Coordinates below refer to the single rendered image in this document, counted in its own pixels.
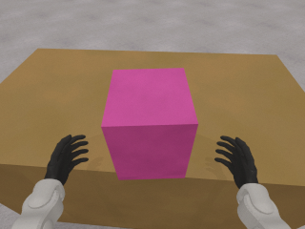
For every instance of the right robot forearm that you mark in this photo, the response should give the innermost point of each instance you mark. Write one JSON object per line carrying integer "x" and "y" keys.
{"x": 256, "y": 210}

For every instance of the left robot forearm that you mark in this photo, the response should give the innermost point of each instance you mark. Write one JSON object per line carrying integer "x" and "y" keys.
{"x": 43, "y": 207}

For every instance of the robot left hand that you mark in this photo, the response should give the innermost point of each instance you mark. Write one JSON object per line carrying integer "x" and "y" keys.
{"x": 62, "y": 162}

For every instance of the pedestal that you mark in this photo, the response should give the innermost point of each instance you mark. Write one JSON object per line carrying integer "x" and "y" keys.
{"x": 59, "y": 92}

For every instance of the robot right hand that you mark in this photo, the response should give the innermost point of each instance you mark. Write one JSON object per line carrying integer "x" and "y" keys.
{"x": 241, "y": 163}

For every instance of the carton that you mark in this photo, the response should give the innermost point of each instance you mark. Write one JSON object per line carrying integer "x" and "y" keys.
{"x": 149, "y": 123}

